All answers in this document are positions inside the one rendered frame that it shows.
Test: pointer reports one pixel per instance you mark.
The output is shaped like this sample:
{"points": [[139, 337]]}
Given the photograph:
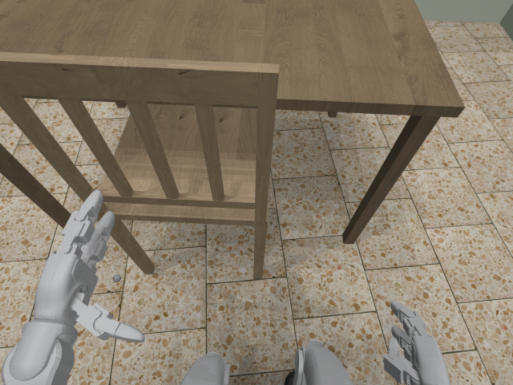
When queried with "chair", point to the chair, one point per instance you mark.
{"points": [[173, 163]]}

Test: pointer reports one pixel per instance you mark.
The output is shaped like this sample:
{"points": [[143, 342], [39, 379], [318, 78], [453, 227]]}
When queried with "left robot thigh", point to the left robot thigh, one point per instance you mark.
{"points": [[208, 370]]}

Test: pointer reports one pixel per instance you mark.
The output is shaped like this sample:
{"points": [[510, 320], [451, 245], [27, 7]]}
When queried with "right robot thigh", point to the right robot thigh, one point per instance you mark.
{"points": [[317, 365]]}

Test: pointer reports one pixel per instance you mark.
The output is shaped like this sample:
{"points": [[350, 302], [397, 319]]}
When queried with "robot thigh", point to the robot thigh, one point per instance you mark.
{"points": [[208, 370], [317, 365]]}

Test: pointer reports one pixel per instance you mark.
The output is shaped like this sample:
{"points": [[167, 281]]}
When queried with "robot right hand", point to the robot right hand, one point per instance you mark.
{"points": [[423, 363]]}

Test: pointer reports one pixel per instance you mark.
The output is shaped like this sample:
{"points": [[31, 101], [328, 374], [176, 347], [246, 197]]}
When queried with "robot left hand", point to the robot left hand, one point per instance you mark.
{"points": [[72, 266]]}

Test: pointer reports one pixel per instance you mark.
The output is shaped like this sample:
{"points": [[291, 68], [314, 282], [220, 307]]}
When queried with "table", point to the table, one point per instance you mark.
{"points": [[355, 56]]}

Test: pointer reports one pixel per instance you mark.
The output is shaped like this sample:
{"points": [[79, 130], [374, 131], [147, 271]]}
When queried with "left robot forearm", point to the left robot forearm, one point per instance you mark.
{"points": [[43, 355]]}

